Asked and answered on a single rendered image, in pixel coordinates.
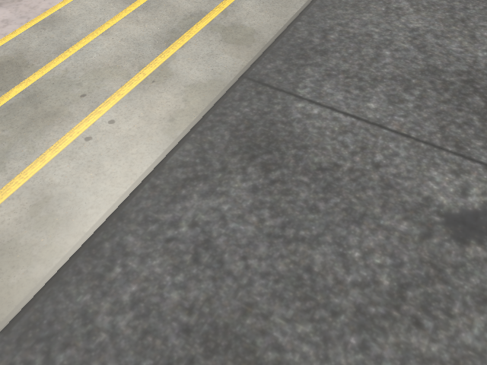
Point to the stairs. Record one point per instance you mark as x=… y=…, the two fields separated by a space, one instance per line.
x=59 y=67

